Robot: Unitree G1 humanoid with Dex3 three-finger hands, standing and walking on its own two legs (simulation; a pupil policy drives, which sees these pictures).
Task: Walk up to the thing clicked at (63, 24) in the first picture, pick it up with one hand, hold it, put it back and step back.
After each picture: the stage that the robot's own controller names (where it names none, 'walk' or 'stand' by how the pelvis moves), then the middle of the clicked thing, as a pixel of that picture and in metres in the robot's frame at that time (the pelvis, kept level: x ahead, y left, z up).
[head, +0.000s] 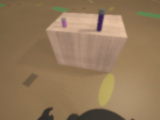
stand; (64, 22) +1.13 +0.42 +0.03
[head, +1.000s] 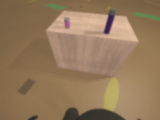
walk; (67, 23) +1.01 +0.31 +0.05
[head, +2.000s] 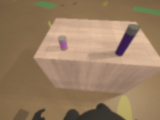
walk; (63, 43) +0.59 +0.25 +0.04
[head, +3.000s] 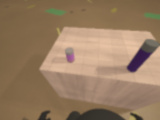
stand; (70, 55) +0.49 +0.21 +0.03
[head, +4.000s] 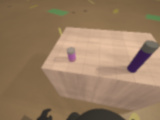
stand; (71, 54) +0.50 +0.19 +0.03
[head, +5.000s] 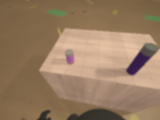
stand; (70, 57) +0.48 +0.20 +0.02
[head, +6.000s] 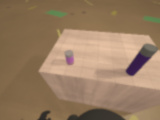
stand; (69, 57) +0.48 +0.20 +0.02
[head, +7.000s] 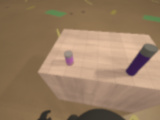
stand; (69, 58) +0.47 +0.20 +0.02
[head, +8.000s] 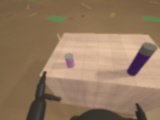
rise first; (69, 60) +0.45 +0.22 +0.03
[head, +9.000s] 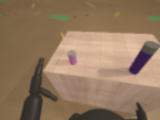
go down; (72, 57) +0.48 +0.21 +0.03
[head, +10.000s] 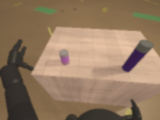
go down; (64, 57) +0.47 +0.21 +0.03
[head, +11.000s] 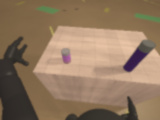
go down; (66, 56) +0.48 +0.20 +0.04
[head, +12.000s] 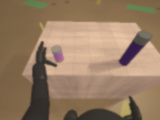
close in; (58, 54) +0.47 +0.22 +0.06
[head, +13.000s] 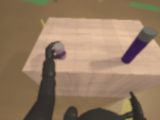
close; (60, 51) +0.47 +0.21 +0.07
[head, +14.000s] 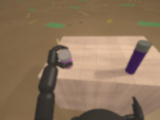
lift; (66, 59) +0.32 +0.16 +0.21
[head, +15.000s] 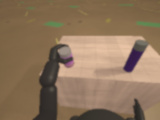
lift; (67, 57) +0.34 +0.16 +0.21
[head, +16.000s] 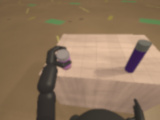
hold; (64, 60) +0.32 +0.18 +0.19
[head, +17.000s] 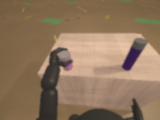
crouch; (66, 61) +0.34 +0.17 +0.17
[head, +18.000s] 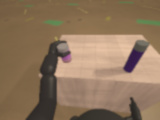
crouch; (65, 53) +0.39 +0.19 +0.19
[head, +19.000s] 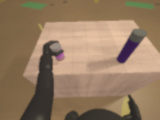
lower; (58, 52) +0.47 +0.21 +0.08
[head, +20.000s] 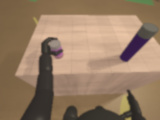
lower; (57, 49) +0.47 +0.21 +0.08
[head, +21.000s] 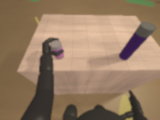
lower; (57, 50) +0.47 +0.21 +0.08
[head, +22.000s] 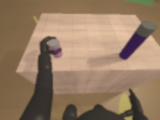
lower; (55, 48) +0.48 +0.21 +0.08
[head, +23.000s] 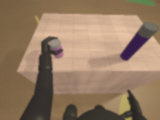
loosen; (57, 49) +0.47 +0.21 +0.08
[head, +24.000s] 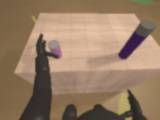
withdraw; (55, 50) +0.47 +0.21 +0.08
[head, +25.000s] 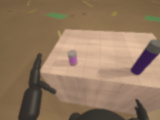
sink last; (72, 58) +0.45 +0.19 +0.06
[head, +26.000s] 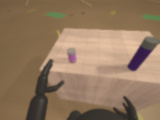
stand; (72, 55) +0.48 +0.20 +0.05
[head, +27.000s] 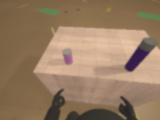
stand; (68, 56) +0.46 +0.20 +0.05
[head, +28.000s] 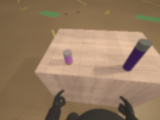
stand; (68, 57) +0.47 +0.21 +0.04
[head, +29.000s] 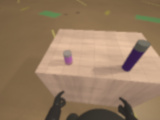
stand; (68, 57) +0.47 +0.21 +0.03
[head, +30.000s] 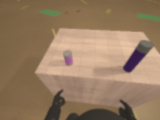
stand; (68, 58) +0.46 +0.21 +0.03
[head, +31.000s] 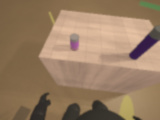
walk; (74, 42) +0.54 +0.15 +0.05
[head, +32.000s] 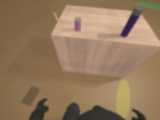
walk; (77, 24) +0.82 +0.18 +0.04
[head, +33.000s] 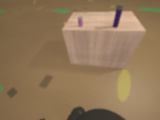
stand; (80, 21) +1.16 +0.24 +0.04
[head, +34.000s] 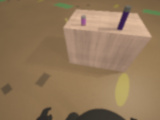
stand; (83, 20) +1.12 +0.15 +0.03
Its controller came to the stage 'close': yes
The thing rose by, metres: 0.22
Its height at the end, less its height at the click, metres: +0.00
